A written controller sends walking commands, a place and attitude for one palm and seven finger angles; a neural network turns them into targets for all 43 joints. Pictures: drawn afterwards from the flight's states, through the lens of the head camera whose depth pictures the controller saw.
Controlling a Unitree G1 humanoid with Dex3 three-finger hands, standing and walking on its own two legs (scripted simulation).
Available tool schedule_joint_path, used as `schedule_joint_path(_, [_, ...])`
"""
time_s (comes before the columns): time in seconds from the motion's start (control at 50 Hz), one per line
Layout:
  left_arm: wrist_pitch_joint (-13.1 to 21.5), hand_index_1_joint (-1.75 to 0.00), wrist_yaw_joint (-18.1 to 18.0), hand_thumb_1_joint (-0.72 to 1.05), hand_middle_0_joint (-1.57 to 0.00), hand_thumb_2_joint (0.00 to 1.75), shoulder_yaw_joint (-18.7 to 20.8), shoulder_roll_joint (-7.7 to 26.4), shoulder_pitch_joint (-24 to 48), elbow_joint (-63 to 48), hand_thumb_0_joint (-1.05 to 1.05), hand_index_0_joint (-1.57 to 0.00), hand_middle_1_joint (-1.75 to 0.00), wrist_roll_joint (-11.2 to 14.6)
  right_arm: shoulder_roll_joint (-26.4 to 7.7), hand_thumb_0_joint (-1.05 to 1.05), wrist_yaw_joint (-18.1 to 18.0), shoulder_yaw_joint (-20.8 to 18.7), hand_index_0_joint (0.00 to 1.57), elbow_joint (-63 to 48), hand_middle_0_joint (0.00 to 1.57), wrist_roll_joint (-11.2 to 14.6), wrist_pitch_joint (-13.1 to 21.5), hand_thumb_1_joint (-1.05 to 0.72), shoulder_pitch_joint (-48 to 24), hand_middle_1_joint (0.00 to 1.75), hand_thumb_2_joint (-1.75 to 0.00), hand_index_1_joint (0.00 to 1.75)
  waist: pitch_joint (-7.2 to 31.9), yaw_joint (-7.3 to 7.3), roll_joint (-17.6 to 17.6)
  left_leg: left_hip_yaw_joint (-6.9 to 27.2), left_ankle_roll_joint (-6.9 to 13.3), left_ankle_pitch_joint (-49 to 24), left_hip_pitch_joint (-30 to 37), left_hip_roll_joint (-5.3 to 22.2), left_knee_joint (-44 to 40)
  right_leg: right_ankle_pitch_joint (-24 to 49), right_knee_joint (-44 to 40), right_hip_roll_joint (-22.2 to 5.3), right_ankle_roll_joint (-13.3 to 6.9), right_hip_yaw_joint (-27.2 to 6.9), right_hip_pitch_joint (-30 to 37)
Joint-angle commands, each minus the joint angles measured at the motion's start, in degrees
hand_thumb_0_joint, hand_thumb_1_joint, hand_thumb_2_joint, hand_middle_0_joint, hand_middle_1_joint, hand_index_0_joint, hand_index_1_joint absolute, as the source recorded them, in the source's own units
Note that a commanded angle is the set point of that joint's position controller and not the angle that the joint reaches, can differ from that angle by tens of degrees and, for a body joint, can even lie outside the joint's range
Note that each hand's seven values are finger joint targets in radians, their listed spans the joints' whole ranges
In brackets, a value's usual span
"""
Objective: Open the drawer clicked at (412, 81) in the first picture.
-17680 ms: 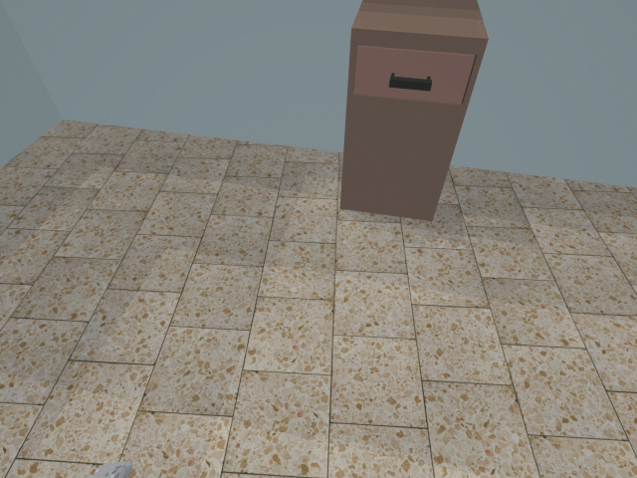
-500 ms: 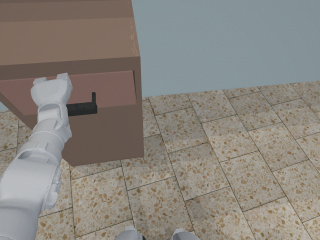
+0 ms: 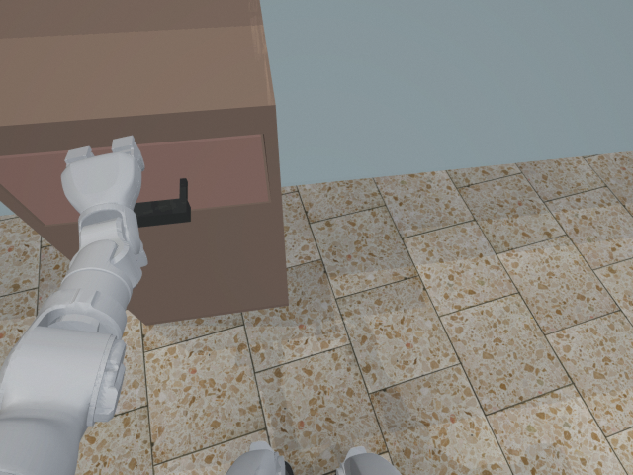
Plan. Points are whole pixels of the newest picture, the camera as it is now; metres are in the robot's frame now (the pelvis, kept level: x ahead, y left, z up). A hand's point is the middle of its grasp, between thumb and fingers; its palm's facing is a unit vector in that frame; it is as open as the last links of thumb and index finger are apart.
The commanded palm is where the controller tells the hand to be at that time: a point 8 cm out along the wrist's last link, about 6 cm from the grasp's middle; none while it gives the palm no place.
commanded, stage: move the hooked fingers above the handle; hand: left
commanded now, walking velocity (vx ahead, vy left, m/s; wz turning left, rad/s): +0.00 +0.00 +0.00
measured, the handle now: (143, 201) +0.53 +0.24 -0.05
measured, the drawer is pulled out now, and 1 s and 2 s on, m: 0.00 0.00 0.00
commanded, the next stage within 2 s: none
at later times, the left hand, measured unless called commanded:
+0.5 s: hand (153, 201) +0.50 +0.20 -0.01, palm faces +0.09 -0.01 -1.00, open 13.5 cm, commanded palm +0.47 +0.23 +0.07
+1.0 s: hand (155, 201) +0.49 +0.20 +0.00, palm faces +0.11 -0.10 -0.99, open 13.8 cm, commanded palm +0.47 +0.22 +0.07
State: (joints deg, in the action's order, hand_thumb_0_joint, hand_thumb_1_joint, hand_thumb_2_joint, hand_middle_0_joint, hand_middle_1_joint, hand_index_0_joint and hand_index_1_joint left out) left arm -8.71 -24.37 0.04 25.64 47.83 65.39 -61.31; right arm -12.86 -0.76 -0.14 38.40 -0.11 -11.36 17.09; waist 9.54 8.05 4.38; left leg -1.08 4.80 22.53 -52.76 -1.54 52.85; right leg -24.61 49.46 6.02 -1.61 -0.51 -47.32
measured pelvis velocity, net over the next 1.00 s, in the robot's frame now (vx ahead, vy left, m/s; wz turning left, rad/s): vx -0.01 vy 0.00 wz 0.01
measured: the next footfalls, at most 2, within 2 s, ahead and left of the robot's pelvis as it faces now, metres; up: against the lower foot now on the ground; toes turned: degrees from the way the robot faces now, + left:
none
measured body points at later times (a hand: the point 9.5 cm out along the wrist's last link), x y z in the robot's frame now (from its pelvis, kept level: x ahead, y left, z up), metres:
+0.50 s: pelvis +0.00 +0.00 -0.01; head +0.13 +0.00 +0.42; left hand +0.48 +0.20 +0.05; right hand +0.02 -0.27 -0.15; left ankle +0.01 +0.06 -0.68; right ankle -0.02 -0.11 -0.68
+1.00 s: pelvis -0.01 +0.00 -0.02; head +0.12 +0.02 +0.41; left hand +0.48 +0.20 +0.05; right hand +0.02 -0.29 -0.13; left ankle +0.01 +0.06 -0.68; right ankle -0.02 -0.11 -0.68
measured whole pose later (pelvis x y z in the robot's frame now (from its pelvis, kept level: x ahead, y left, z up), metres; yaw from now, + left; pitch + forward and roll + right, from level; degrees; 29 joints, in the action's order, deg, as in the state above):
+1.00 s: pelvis -0.01 +0.00 -0.02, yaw +1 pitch +26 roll -4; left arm 8.9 -27.0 0.3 27.1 45.0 54.7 -65.3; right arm -15.9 -2.2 -2.9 38.6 -2.0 -8.7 18.3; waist 10.6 8.6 3.5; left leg 0.1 4.6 24.8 -60.7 -2.0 60.0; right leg -27.6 56.6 5.7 -1.8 1.4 -54.8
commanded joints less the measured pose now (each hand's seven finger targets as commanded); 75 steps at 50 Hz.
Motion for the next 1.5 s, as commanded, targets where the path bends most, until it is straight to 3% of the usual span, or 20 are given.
schedule_joint_path(0.0, [0.76, -1.20, 6.45, -0.50, -0.30, 0.30, -5.10, 11.60, 24.37, -7.92, 0.00, -0.30, -1.20, 1.66, -10.88, 0.00, -2.90, -3.98, 0.20, -3.67, 0.20, 0.85, 1.66, -0.90, 10.30, 0.30, -0.90, 0.30, 20.94, 3.10, -4.17, 2.00, -0.57, -19.47, 23.40, 0.83, -6.69, 21.43, -10.80, -1.51, 0.56, -0.11, 12.86])
schedule_joint_path(0.1, [12.56, -1.20, 14.71, -0.50, -0.30, 0.30, -12.74, -0.12, 19.51, -11.78, 0.00, -0.30, -1.20, 3.77, -9.95, 0.00, -2.98, -4.72, 0.20, -2.97, 0.20, 0.01, 3.61, -0.90, 10.71, 0.30, -0.90, 0.30, 12.71, 4.27, -0.98, 4.19, -0.76, -18.29, 26.84, 1.48, -5.65, 14.20, -10.44, -1.59, -0.54, 0.67, 2.24])
schedule_joint_path(0.16, [18.55, -1.20, 13.39, -0.50, -0.30, 0.30, -7.22, 5.65, 20.50, -15.34, 0.00, -0.30, -1.20, 2.87, -10.03, 0.00, -2.70, -5.05, 0.20, -2.32, 0.20, -0.45, 3.69, -0.90, 11.29, 0.30, -0.90, 0.30, 15.41, 2.64, 1.31, 5.24, -1.27, -18.09, 25.94, 1.75, -3.16, 12.18, -6.73, -1.40, -1.06, 0.67, -2.79])
schedule_joint_path(0.22, [21.54, -1.20, 5.75, -0.50, -0.30, 0.30, 4.01, 19.30, 27.34, -21.90, 0.00, -0.30, -1.20, -0.36, -10.68, 0.00, -2.49, -5.08, 0.20, -2.57, 0.20, -1.21, 3.88, -0.90, 11.37, 0.30, -0.90, 0.30, 23.59, -0.27, 5.47, 6.18, -1.92, -20.90, 23.86, 1.75, -0.38, 12.55, -1.68, -1.24, -1.67, 0.67, -4.51])
schedule_joint_path(0.3, [16.11, -1.20, -5.83, -0.50, -0.30, 0.30, 13.86, 29.54, 26.48, -24.26, 0.00, -0.30, -1.20, -2.67, -10.92, 0.00, -1.87, -4.63, 0.20, -3.93, 0.20, -2.36, 3.07, -0.90, 8.53, 0.30, -0.90, 0.30, 32.82, -4.09, 7.56, 5.33, -2.92, -28.68, 22.32, 0.99, 2.26, 17.03, 2.46, -0.86, -1.88, 1.61, -0.57])
schedule_joint_path(0.36, [7.39, -1.20, -10.87, -0.50, -0.30, 0.30, 10.48, 25.73, 24.18, -18.16, 0.00, -0.30, -1.20, -3.51, -11.14, 0.00, -1.21, -4.48, 0.20, -3.83, 0.20, -2.11, 2.50, -0.90, 7.99, 0.30, -0.90, 0.30, 34.40, -3.56, 6.19, 3.83, -3.26, -29.71, 22.58, 0.84, 1.72, 19.71, 1.43, -0.59, -1.23, 2.32, 2.30])
schedule_joint_path(0.46, [-1.34, -1.20, -7.34, -0.50, -0.30, 0.30, 10.65, 30.13, 28.45, -15.90, 0.00, -0.30, -1.20, -0.52, -11.77, 0.00, -1.52, -3.96, 0.20, -3.30, 0.20, -0.48, 0.77, -0.90, 9.00, 0.30, -0.90, 0.30, 39.44, -2.42, 0.92, 2.62, -2.27, -29.36, 25.87, 0.62, -2.20, 25.70, -3.29, -0.91, 0.27, 1.52, 13.80])
schedule_joint_path(0.54, [-2.53, -1.20, 0.52, -0.50, -0.30, 0.30, 5.52, 24.09, 21.20, -8.85, 0.00, -0.30, -1.20, 2.35, -11.18, 0.00, -2.50, -3.33, 0.20, -3.12, 0.20, 0.63, 0.28, -0.90, 8.89, 0.30, -0.90, 0.30, 29.26, -1.77, -3.09, 1.26, -1.07, -24.01, 21.83, 0.23, -5.44, 27.08, -7.79, -1.56, 0.84, -0.06, 18.64])
schedule_joint_path(0.64, [5.16, -1.20, 10.30, -0.50, -0.30, 0.30, -6.54, 10.23, 16.99, -5.17, 0.00, -0.30, -1.20, 1.17, -11.07, 0.00, -3.69, -3.56, 0.20, -3.96, 0.20, 1.17, 1.92, -0.90, 10.22, 0.30, -0.90, 0.30, 12.23, 2.64, -6.26, 1.93, -0.46, -15.65, 20.06, 0.60, -7.57, 18.22, -12.01, -1.55, 0.42, -0.12, 10.49])
schedule_joint_path(0.7, [12.45, -1.20, 14.03, -0.50, -0.30, 0.30, -11.89, 1.70, 16.92, -10.57, 0.00, -0.30, -1.20, 2.66, -9.98, 0.00, -3.31, -4.32, 0.20, -4.06, 0.20, 0.54, 2.93, -0.90, 10.23, 0.30, -0.90, 0.30, 10.42, 3.42, -1.76, 3.24, -0.70, -16.27, 24.25, 1.09, -6.59, 14.00, -11.30, -1.64, -0.53, 0.24, 3.72])
schedule_joint_path(0.76, [18.67, -1.20, 13.20, -0.50, -0.30, 0.30, -9.16, 3.66, 20.05, -16.69, 0.00, -0.30, -1.20, 2.91, -9.88, 0.00, -2.73, -5.11, 0.20, -3.14, 0.20, -0.11, 3.52, -0.90, 10.73, 0.30, -0.90, 0.30, 14.89, 2.62, 2.49, 5.15, -1.47, -17.05, 27.54, 1.87, -4.19, 11.19, -7.46, -1.42, -1.07, 0.62, -3.09])
schedule_joint_path(0.84, [22.10, -1.20, 3.37, -0.50, -0.30, 0.30, 1.71, 16.17, 30.27, -24.48, 0.00, -0.30, -1.20, -0.48, -10.49, 0.00, -2.26, -5.63, 0.20, -2.54, 0.20, -1.28, 4.29, -0.90, 10.94, 0.30, -0.90, 0.30, 24.48, 0.51, 6.97, 7.42, -2.53, -20.06, 26.92, 1.94, -0.41, 10.45, -1.04, -1.10, -1.73, 1.26, -7.51])
schedule_joint_path(0.9, [18.30, -1.20, -5.80, -0.50, -0.30, 0.30, 11.61, 26.70, 31.71, -26.30, 0.00, -0.30, -1.20, -2.71, -11.10, 0.00, -1.84, -5.42, 0.20, -2.63, 0.20, -2.27, 4.06, -0.90, 9.77, 0.30, -0.90, 0.30, 33.05, -2.30, 8.94, 7.40, -3.66, -26.23, 26.75, 1.54, 1.91, 12.05, 2.45, -0.74, -2.06, 2.32, -6.26])
schedule_joint_path(0.98, [5.34, -1.20, -12.29, -0.50, -0.30, 0.30, 8.81, 23.86, 27.33, -16.86, 0.00, -0.30, -1.20, -3.53, -11.26, 0.00, -1.00, -4.48, 0.20, -2.85, 0.20, -2.15, 2.78, -0.90, 7.65, 0.30, -0.90, 0.30, 33.54, -2.50, 7.27, 4.83, -4.02, -27.73, 24.90, 1.04, 0.97, 15.32, 1.28, -0.38, -1.33, 3.51, -1.01])
schedule_joint_path(1.06, [-4.35, -1.20, -7.29, -0.50, -0.30, 0.30, 7.89, 26.60, 28.75, -10.16, 0.00, -0.30, -1.20, -0.86, -12.35, 0.00, -0.60, -3.88, 0.20, -2.61, 0.20, -0.61, 0.73, -0.90, 8.95, 0.30, -0.90, 0.30, 35.34, -1.56, 1.21, 3.44, -2.77, -26.48, 25.86, 0.87, -2.43, 19.88, -3.61, -0.46, 0.14, 2.43, 8.43])
schedule_joint_path(1.14, [-6.81, -1.20, -0.01, -0.50, -0.30, 0.30, 4.92, 26.36, 27.07, -3.84, 0.00, -0.30, -1.20, 1.83, -11.61, 0.00, -2.75, -2.36, 0.20, -2.78, 0.20, 0.91, -0.22, -0.90, 8.18, 0.30, -0.90, 0.30, 27.18, -0.33, -6.00, 1.75, -0.83, -18.18, 17.80, 0.03, -5.87, 20.83, -8.13, -1.68, 1.25, 0.04, 16.90])
schedule_joint_path(1.22, [0.22, -1.20, 8.53, -0.50, -0.30, 0.30, -0.62, 19.77, 22.04, -1.80, 0.00, -0.30, -1.20, 1.47, -11.49, 0.00, -4.24, -2.18, 0.20, -4.12, 0.20, 1.63, 1.16, -0.90, 9.67, 0.30, -0.90, 0.30, 16.47, 1.35, -7.50, 1.22, -0.19, -12.76, 15.43, 0.29, -7.63, 17.64, -11.17, -2.08, 1.07, -0.97, 14.71])
schedule_joint_path(1.3, [10.73, -1.20, 12.70, -0.50, -0.30, 0.30, -4.10, 13.74, 16.74, -5.96, 0.00, -0.30, -1.20, 0.44, -10.54, 0.00, -4.45, -2.87, 0.20, -5.67, 0.20, 1.11, 2.77, -0.90, 10.42, 0.30, -0.90, 0.30, 13.61, 1.23, -3.64, 1.84, -0.37, -12.59, 16.60, 0.49, -6.33, 14.80, -9.97, -1.92, -0.08, -0.89, 9.09])
schedule_joint_path(1.4, [19.75, -1.20, 9.53, -0.50, -0.30, 0.30, -3.07, 10.77, 18.67, -17.99, 0.00, -0.30, -1.20, 1.31, -9.82, 0.00, -3.08, -5.01, 0.20, -4.50, 0.20, -0.09, 3.95, -0.90, 11.73, 0.30, -0.90, 0.30, 20.90, 0.18, 2.89, 4.19, -1.38, -18.55, 24.30, 1.73, -2.47, 13.26, -5.25, -1.14, -1.24, 0.22, 0.24])
schedule_joint_path(1.48, [21.45, -1.20, 0.52, -0.50, -0.30, 0.30, 3.44, 17.54, 28.05, -26.92, 0.00, -0.30, -1.20, -0.39, -10.86, 0.00, -2.20, -6.20, 0.20, -2.41, 0.20, -1.29, 4.28, -0.90, 11.81, 0.30, -0.90, 0.30, 29.52, -0.25, 7.77, 6.31, -2.58, -23.60, 28.34, 2.11, 0.26, 13.28, -1.46, -0.74, -1.36, 0.97, -4.31])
